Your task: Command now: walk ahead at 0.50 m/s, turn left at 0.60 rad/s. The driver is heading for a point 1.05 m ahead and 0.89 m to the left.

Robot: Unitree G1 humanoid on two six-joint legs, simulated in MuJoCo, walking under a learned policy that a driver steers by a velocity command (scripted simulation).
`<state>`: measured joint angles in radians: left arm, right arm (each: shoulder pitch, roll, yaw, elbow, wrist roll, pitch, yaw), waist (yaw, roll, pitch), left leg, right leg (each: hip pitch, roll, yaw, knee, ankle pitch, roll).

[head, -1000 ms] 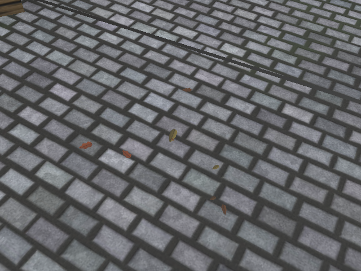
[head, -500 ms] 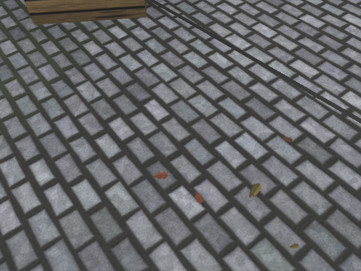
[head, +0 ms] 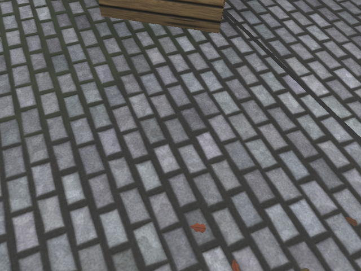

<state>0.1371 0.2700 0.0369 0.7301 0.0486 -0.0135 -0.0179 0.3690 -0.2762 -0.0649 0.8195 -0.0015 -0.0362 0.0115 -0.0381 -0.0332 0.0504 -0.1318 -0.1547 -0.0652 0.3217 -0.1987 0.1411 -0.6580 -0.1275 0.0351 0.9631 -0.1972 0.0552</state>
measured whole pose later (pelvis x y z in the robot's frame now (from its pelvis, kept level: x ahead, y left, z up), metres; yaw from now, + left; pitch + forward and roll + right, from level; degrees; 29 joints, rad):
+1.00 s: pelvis +0.50 +0.12 +0.00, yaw +33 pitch +0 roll +0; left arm 0.23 0.27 0.03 0.77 0.04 -0.02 -0.03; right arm 0.30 -0.25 -0.04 0.81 -0.01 -0.04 0.01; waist 0.00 -0.03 0.05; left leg -0.17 -0.12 0.02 0.35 -0.18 0.12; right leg -0.55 -0.13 -0.01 1.07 -0.29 0.01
